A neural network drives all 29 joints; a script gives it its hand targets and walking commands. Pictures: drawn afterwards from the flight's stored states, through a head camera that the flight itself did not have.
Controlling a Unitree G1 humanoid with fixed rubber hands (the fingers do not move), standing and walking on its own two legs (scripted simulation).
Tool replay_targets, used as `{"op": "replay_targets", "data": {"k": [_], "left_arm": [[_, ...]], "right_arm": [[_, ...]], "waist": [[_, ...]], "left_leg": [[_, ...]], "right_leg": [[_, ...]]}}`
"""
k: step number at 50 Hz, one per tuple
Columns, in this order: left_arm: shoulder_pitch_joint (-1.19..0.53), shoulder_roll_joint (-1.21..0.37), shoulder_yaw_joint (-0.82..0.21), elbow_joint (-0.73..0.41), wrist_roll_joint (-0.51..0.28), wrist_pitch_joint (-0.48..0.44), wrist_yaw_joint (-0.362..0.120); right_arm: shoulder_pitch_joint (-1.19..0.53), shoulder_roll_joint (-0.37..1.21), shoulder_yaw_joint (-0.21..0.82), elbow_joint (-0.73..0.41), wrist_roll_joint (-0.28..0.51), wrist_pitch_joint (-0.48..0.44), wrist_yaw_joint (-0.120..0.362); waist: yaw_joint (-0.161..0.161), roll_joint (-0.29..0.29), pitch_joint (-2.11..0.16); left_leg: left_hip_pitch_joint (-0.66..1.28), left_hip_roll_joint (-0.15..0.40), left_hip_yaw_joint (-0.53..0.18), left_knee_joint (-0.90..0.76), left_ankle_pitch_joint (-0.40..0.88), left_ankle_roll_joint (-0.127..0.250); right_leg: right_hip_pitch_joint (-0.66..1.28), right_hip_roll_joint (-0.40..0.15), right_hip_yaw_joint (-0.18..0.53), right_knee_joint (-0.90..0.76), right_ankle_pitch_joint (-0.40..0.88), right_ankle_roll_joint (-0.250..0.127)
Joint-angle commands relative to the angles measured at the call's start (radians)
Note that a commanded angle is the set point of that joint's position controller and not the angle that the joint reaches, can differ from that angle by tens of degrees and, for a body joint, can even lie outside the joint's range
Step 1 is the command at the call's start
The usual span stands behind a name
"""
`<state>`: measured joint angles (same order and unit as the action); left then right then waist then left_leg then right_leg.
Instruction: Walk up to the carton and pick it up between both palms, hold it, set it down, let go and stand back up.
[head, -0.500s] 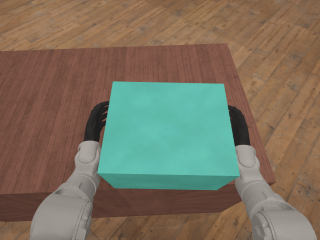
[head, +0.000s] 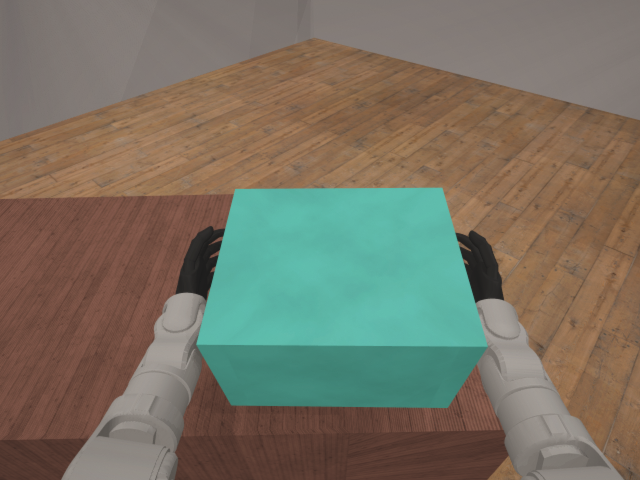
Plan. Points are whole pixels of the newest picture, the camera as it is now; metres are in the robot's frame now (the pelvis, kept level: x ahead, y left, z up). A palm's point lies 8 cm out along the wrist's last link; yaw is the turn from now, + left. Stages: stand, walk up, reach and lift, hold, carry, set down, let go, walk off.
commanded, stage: reach and lift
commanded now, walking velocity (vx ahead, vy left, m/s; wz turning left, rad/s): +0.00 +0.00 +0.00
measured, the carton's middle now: (338, 295) +0.38 -0.01 +0.07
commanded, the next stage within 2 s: hold in 1.76 s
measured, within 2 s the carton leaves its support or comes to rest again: neither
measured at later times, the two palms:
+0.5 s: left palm (169, 278) +0.35 +0.19 +0.14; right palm (492, 287) +0.33 -0.19 +0.13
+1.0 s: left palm (173, 254) +0.37 +0.18 +0.17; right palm (501, 258) +0.35 -0.20 +0.16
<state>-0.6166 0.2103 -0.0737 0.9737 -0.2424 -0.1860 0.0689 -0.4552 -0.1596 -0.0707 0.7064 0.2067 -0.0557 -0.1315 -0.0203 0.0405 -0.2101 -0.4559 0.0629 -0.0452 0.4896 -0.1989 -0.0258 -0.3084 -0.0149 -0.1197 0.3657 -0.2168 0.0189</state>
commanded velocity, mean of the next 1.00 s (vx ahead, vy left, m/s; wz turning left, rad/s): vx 0.00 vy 0.00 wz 0.00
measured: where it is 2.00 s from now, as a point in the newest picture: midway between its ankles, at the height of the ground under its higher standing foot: outside the picture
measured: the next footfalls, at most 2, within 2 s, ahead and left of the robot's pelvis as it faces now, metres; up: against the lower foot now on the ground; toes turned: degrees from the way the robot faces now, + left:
none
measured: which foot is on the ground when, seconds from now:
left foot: down 0.00-1.00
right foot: down 0.00-1.00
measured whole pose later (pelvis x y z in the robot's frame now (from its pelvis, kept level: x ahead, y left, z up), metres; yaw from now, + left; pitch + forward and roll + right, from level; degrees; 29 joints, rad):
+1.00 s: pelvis -0.01 +0.00 +0.01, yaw -1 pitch +3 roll -1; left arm -0.57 0.17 0.15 0.38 0.01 0.47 0.02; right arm -0.55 -0.18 -0.09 0.51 0.22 0.34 -0.12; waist -0.03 0.01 -0.16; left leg -0.28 0.06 -0.02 0.37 -0.14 -0.03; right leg -0.16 -0.01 -0.09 0.27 -0.16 0.02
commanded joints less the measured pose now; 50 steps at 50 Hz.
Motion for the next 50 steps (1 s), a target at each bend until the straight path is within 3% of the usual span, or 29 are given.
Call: {"op": "replay_targets", "data": {"k": [1,2,5,6,10,12,13,14,16,18,22,23,25,27,28,32,35,36,37,38,40,41,42,43,45,46,47,48,50], "left_arm": [[-0.573,-0.655,-0.181,-0.446,0.163,0.077,-0.211],[-0.566,-0.694,-0.211,-0.506,0.14,0.101,-0.208],[-0.534,-0.684,-0.184,-0.533,0.158,0.185,-0.21],[-0.557,-0.69,-0.198,-0.559,0.159,0.207,-0.202],[-0.488,-0.701,-0.13,-0.541,0.202,0.296,-0.207],[-0.471,-0.674,-0.083,-0.501,0.23,0.331,-0.222],[-0.471,-0.671,-0.055,-0.499,0.235,0.35,-0.23],[-0.487,-0.696,-0.05,-0.533,0.237,0.365,-0.231],[-0.579,-0.75,-0.122,-0.602,0.183,0.367,-0.223],[-0.653,-0.793,-0.147,-0.676,0.167,0.378,-0.2],[-0.603,-0.772,-0.125,-0.603,0.183,0.435,-0.195],[-0.572,-0.757,-0.08,-0.539,0.222,0.455,-0.199],[-0.607,-0.732,-0.049,-0.577,0.237,0.472,-0.201],[-0.596,-0.732,-0.055,-0.577,0.224,0.479,-0.207],[-0.62,-0.745,-0.047,-0.568,0.245,0.488,-0.206],[-0.737,-0.744,-0.103,-0.73,0.188,0.468,-0.183],[-0.6,-0.758,-0.112,-0.711,0.198,0.501,-0.18],[-0.578,-0.757,-0.137,-0.76,0.184,0.506,-0.175],[-0.556,-0.724,-0.107,-0.764,0.215,0.519,-0.184],[-0.505,-0.749,-0.124,-0.781,0.211,0.537,-0.186],[-0.48,-0.708,-0.071,-0.742,0.241,0.562,-0.209],[-0.461,-0.703,-0.072,-0.744,0.247,0.581,-0.212],[-0.41,-0.681,-0.035,-0.731,0.261,0.591,-0.229],[-0.436,-0.692,-0.057,-0.782,0.248,0.601,-0.234],[-0.398,-0.663,-0.03,-0.808,0.271,0.618,-0.251],[-0.41,-0.667,-0.033,-0.824,0.262,0.627,-0.258],[-0.419,-0.635,-0.014,-0.84,0.263,0.63,-0.261],[-0.4,-0.625,-0.009,-0.846,0.262,0.638,-0.263],[-0.442,-0.654,-0.046,-0.903,0.249,0.636,-0.261]], "right_arm": [[-0.709,0.575,0.459,-0.34,-0.012,0.052,0.122],[-0.737,0.626,0.502,-0.419,0.012,0.06,0.12],[-0.752,0.617,0.49,-0.451,0.018,0.11,0.116],[-0.775,0.605,0.469,-0.447,0.024,0.119,0.116],[-0.837,0.568,0.407,-0.47,0.021,0.147,0.128],[-0.817,0.561,0.38,-0.422,0.014,0.17,0.13],[-0.879,0.551,0.352,-0.447,0.01,0.176,0.13],[-0.878,0.559,0.36,-0.44,0.017,0.183,0.137],[-0.924,0.562,0.336,-0.466,0.027,0.182,0.146],[-0.991,0.563,0.309,-0.488,0.013,0.175,0.163],[-1.0,0.548,0.297,-0.476,0.01,0.198,0.177],[-0.979,0.532,0.269,-0.402,-0.006,0.216,0.181],[-0.987,0.533,0.263,-0.391,0.001,0.225,0.194],[-0.98,0.524,0.246,-0.401,-0.008,0.231,0.194],[-1.004,0.521,0.231,-0.365,-0.012,0.232,0.196],[-1.025,0.576,0.292,-0.421,0.043,0.231,0.202],[-0.992,0.554,0.341,-0.478,0.069,0.234,0.194],[-1.0,0.549,0.352,-0.563,0.08,0.229,0.189],[-0.967,0.557,0.358,-0.518,0.082,0.248,0.179],[-0.92,0.522,0.357,-0.518,0.092,0.255,0.169],[-0.867,0.5,0.331,-0.444,0.077,0.288,0.161],[-0.882,0.479,0.312,-0.483,0.067,0.289,0.163],[-0.862,0.483,0.323,-0.487,0.063,0.303,0.156],[-0.858,0.462,0.319,-0.505,0.073,0.307,0.152],[-0.812,0.453,0.319,-0.5,0.078,0.321,0.14],[-0.845,0.475,0.332,-0.534,0.094,0.32,0.142],[-0.849,0.468,0.328,-0.557,0.096,0.327,0.137],[-0.843,0.475,0.348,-0.57,0.099,0.335,0.139],[-0.864,0.494,0.371,-0.593,0.11,0.329,0.144]], "waist": [[-0.005,-0.031,-0.22],[0.012,-0.025,-0.269],[0.027,-0.019,-0.297],[0.014,0.013,-0.309],[0.027,-0.009,-0.306],[0.021,-0.02,-0.226],[0.018,-0.061,-0.216],[0.027,-0.042,-0.23],[-0.018,-0.015,-0.278],[-0.02,0.033,-0.37],[-0.005,-0.003,-0.289],[-0.007,0.003,-0.233],[0.014,-0.014,-0.24],[-0.005,-0.032,-0.243],[-0.016,-0.002,-0.229],[0.0,0.003,-0.338],[0.019,0.012,-0.383],[0.007,0.008,-0.433],[0.024,0.008,-0.414],[-0.003,0.045,-0.406],[-0.006,0.013,-0.292],[-0.012,0.022,-0.3],[-0.007,-0.04,-0.272],[-0.03,-0.014,-0.292],[-0.037,-0.023,-0.259],[-0.013,-0.024,-0.284],[-0.027,-0.036,-0.28],[-0.014,-0.059,-0.267],[-0.006,-0.021,-0.312]], "left_leg": [[0.389,-0.118,-0.022,-0.087,0.39,-0.006],[0.404,-0.122,-0.004,-0.085,0.456,-0.01],[0.421,-0.122,-0.004,-0.105,0.432,-0.007],[0.434,-0.122,-0.009,-0.095,0.432,-0.011],[0.482,-0.108,-0.001,-0.113,0.401,-0.01],[0.416,-0.118,0.005,-0.143,0.307,0.005],[0.403,-0.118,0.012,-0.146,0.273,0.013],[0.409,-0.114,0.018,-0.165,0.246,0.009],[0.414,-0.11,0.012,-0.171,0.199,-0.01],[0.452,-0.099,0.012,-0.168,0.213,-0.037],[0.407,-0.1,0.013,-0.184,0.134,-0.016],[0.389,-0.099,0.015,-0.198,0.088,-0.001],[0.374,-0.101,0.023,-0.212,0.056,0.003],[0.395,-0.099,0.023,-0.212,0.075,0.004],[0.385,-0.105,0.023,-0.218,0.039,-0.007],[0.421,-0.109,0.024,-0.195,0.137,-0.017],[0.472,-0.114,0.025,-0.154,0.297,-0.025],[0.513,-0.112,0.024,-0.137,0.368,-0.025],[0.508,-0.116,0.031,-0.134,0.377,-0.026],[0.538,-0.113,0.02,-0.126,0.428,-0.035],[0.493,-0.114,0.02,-0.154,0.338,-0.02],[0.502,-0.112,0.02,-0.158,0.344,-0.021],[0.49,-0.117,0.023,-0.159,0.361,-0.004],[0.515,-0.117,0.028,-0.163,0.379,-0.015],[0.506,-0.124,0.02,-0.154,0.428,-0.014],[0.499,-0.129,0.026,-0.149,0.461,-0.011],[0.49,-0.133,0.024,-0.156,0.432,-0.006],[0.459,-0.139,0.028,-0.158,0.432,0.005],[0.493,-0.138,0.031,-0.15,0.482,-0.013]], "right_leg": [[0.174,0.05,0.121,-0.042,0.388,0.02],[0.219,0.052,0.125,-0.041,0.464,0.021],[0.234,0.054,0.131,-0.052,0.454,0.022],[0.21,0.055,0.13,-0.049,0.439,0.017],[0.16,0.079,0.109,-0.081,0.296,0.001],[0.173,0.068,0.12,-0.096,0.24,0.006],[0.182,0.067,0.114,-0.101,0.198,0.004],[0.182,0.071,0.112,-0.108,0.162,-0.001],[0.145,0.071,0.106,-0.103,0.114,-0.014],[0.141,0.073,0.101,-0.1,0.115,-0.031],[0.111,0.07,0.101,-0.109,0.043,-0.028],[0.101,0.063,0.109,-0.119,0.009,-0.033],[0.129,0.066,0.106,-0.111,-0.02,-0.028],[0.141,0.06,0.104,-0.112,0.016,-0.023],[0.135,0.065,0.099,-0.113,-0.016,-0.026],[0.162,0.066,0.101,-0.097,0.072,-0.012],[0.197,0.08,0.094,-0.094,0.192,-0.013],[0.207,0.087,0.09,-0.083,0.266,-0.007],[0.241,0.08,0.096,-0.089,0.275,-0.011],[0.237,0.09,0.089,-0.084,0.319,-0.007],[0.233,0.079,0.099,-0.103,0.249,-0.005],[0.228,0.082,0.09,-0.105,0.246,-0.009],[0.285,0.076,0.099,-0.106,0.3,0.0],[0.275,0.08,0.092,-0.107,0.304,0.002],[0.332,0.074,0.093,-0.096,0.39,0.008],[0.361,0.073,0.107,-0.095,0.421,0.01],[0.367,0.071,0.1,-0.101,0.403,0.013],[0.389,0.067,0.105,-0.091,0.46,0.017],[0.362,0.078,0.093,-0.086,0.453,0.013]]}}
